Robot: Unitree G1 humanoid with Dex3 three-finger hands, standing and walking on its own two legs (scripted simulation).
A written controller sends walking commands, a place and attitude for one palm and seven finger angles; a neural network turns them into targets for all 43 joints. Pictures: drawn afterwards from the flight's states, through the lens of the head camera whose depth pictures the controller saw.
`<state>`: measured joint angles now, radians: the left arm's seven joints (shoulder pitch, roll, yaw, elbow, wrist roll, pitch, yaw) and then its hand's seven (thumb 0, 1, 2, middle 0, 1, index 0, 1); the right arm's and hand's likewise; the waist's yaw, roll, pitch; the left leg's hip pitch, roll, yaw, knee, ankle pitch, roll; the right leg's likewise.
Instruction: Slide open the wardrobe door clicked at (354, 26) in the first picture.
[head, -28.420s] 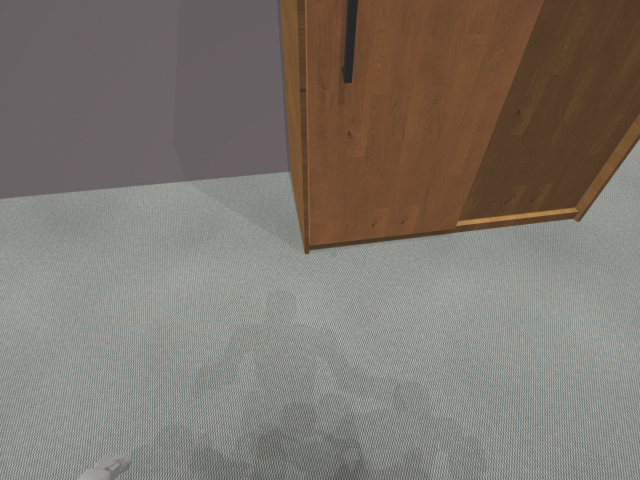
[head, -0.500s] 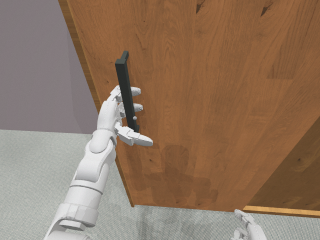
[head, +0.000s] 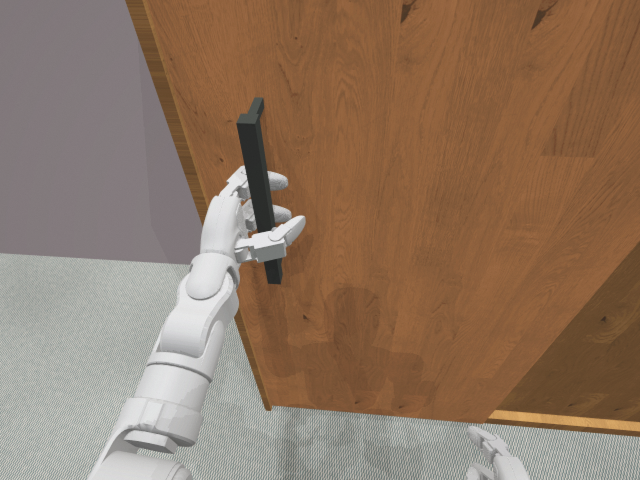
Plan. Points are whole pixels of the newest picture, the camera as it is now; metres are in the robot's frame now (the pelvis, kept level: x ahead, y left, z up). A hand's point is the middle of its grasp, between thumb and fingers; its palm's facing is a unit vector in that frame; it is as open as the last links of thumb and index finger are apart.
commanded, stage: grip the handle and tug to test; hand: left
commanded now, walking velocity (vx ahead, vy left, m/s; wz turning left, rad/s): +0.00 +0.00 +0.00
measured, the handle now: (267, 203) +0.43 +0.10 +0.13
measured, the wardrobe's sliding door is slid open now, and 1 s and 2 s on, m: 0.00 0.00 0.07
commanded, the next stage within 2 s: tug the door sideways, standing still in 0.88 s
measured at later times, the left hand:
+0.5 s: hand (275, 229) +0.38 +0.08 +0.14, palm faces -0.04 -1.00 -0.01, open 5.5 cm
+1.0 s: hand (275, 231) +0.37 +0.08 +0.14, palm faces -0.07 -1.00 +0.00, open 5.8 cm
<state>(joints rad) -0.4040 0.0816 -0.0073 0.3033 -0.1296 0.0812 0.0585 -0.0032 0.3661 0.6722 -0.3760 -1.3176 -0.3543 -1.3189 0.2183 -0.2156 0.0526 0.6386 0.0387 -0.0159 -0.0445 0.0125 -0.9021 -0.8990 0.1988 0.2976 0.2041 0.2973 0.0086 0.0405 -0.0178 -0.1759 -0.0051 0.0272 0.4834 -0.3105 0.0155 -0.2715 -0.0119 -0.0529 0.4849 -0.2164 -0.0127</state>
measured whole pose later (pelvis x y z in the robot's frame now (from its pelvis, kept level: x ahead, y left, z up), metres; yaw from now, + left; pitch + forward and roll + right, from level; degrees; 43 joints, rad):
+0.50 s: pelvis +0.00 +0.00 +0.00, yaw +0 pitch +0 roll +0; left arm -0.40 0.09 0.00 0.30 -0.14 0.09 0.04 0.01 0.73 0.82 -0.40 -1.39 -0.39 -1.39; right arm 0.21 -0.22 0.05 0.62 0.04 -0.01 -0.04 0.01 -0.90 -0.90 0.20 0.30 0.20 0.30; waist 0.01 0.04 -0.02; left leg -0.18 0.00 0.03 0.48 -0.31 0.01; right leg -0.27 -0.01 -0.05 0.48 -0.22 -0.02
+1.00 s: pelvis +0.03 +0.00 +0.00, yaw -2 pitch +2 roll -1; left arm -0.18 0.09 0.02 -0.01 -0.13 0.19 0.02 0.01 0.77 0.78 -0.30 -1.39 -0.30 -1.37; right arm 0.21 -0.22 0.04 0.55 0.03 0.05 -0.01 0.01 -0.90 -0.90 0.20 0.30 0.20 0.30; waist -0.02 0.05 -0.05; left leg -0.13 0.02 0.06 0.44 -0.34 0.01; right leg -0.24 0.01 -0.02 0.46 -0.24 -0.01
